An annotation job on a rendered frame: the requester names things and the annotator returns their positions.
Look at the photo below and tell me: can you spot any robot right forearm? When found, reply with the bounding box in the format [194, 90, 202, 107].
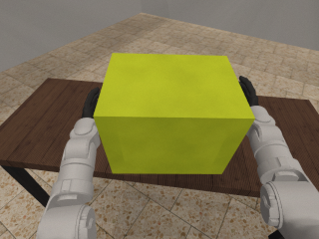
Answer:
[246, 106, 319, 195]

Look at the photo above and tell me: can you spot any left robot hand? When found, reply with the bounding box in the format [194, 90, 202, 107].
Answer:
[81, 87, 101, 119]

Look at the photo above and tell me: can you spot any robot left upper arm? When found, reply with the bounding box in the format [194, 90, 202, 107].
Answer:
[37, 204, 97, 239]

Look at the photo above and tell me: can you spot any carton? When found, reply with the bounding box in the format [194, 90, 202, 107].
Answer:
[93, 53, 255, 174]

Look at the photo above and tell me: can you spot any robot left forearm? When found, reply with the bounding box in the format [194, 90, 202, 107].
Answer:
[36, 118, 101, 239]

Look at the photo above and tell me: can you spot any table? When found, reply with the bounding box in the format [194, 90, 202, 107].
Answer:
[0, 78, 319, 239]

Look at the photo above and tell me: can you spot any right robot hand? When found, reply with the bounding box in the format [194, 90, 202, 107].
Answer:
[238, 76, 259, 107]

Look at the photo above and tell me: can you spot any robot right upper arm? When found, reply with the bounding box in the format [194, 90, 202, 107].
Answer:
[260, 181, 319, 239]

